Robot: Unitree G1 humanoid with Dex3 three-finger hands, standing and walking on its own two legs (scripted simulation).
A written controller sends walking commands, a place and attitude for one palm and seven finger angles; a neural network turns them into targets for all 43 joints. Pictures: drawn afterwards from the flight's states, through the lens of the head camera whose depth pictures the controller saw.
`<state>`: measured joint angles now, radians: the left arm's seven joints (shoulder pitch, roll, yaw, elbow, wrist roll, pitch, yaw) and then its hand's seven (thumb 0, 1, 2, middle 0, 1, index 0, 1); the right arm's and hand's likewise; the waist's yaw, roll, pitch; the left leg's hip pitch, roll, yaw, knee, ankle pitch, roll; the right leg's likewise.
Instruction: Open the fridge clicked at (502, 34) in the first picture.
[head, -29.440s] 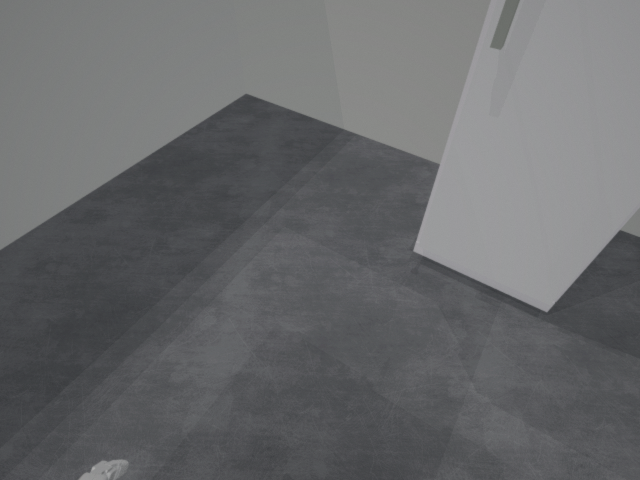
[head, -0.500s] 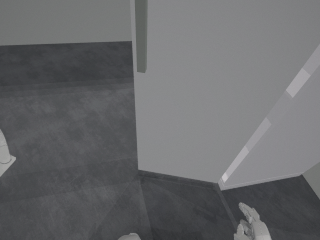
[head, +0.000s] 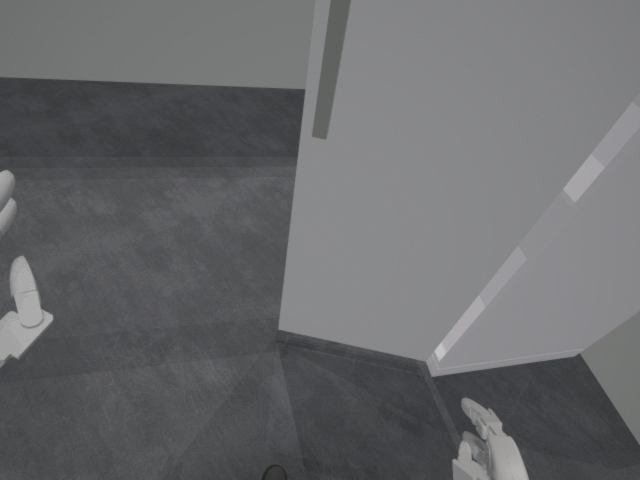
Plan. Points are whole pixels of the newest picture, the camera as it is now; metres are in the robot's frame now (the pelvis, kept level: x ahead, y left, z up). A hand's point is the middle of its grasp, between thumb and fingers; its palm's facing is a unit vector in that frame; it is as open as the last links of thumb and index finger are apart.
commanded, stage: stop stepping back and stand still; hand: left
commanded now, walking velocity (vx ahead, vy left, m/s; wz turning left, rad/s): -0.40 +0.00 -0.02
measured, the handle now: (337, 31) +0.64 +0.09 +0.26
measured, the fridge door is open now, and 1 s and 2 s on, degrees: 70 70 70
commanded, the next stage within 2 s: let the arm hang, fingers relaxed in 1.56 s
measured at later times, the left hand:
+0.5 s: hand out of the picture +0.11 +0.36 +0.15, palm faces +0.50 -0.84 -0.22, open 7.4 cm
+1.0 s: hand out of the picture +0.04 +0.39 +0.15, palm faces +0.49 -0.83 -0.27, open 7.4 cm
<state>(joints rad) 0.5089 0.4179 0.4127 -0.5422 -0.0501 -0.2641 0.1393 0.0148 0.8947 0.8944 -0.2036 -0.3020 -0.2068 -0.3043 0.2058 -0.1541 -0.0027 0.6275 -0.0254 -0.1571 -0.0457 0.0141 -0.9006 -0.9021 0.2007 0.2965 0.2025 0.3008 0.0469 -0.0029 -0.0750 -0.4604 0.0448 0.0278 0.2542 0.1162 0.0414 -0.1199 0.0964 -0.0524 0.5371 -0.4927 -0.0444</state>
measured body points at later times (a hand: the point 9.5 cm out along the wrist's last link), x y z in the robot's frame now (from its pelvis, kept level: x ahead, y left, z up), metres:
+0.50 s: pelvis -0.13 +0.08 -0.02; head -0.14 +0.14 +0.42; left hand +0.07 +0.40 +0.16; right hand -0.01 -0.19 -0.09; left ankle -0.04 +0.15 -0.74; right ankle -0.13 -0.08 -0.71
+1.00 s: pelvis -0.16 +0.13 -0.02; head -0.19 +0.15 +0.43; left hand +0.01 +0.43 +0.17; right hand -0.02 -0.13 -0.09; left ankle -0.12 +0.27 -0.74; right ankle -0.21 +0.02 -0.74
